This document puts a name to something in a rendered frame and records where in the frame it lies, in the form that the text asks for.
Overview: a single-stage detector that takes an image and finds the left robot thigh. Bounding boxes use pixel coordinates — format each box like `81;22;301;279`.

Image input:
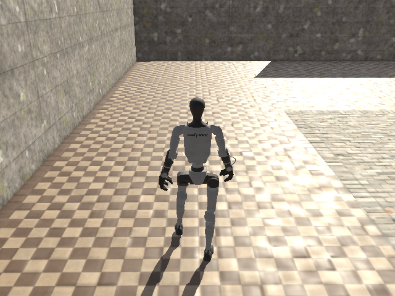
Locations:
177;171;189;202

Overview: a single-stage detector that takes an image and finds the robot left hand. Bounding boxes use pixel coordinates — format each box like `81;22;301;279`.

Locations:
159;175;173;191

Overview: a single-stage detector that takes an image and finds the left robot forearm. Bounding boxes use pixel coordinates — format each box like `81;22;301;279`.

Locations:
160;150;173;178

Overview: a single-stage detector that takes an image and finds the left robot upper arm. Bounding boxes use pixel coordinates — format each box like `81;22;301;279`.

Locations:
168;125;185;159

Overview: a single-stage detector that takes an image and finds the robot right hand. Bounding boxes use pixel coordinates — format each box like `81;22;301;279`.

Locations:
219;169;234;182

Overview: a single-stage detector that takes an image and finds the right robot upper arm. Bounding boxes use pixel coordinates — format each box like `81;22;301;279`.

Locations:
210;124;228;158

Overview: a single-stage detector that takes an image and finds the right robot forearm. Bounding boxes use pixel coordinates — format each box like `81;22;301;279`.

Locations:
221;148;233;171

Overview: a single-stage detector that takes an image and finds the left robot shin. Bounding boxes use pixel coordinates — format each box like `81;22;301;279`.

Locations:
177;191;185;227

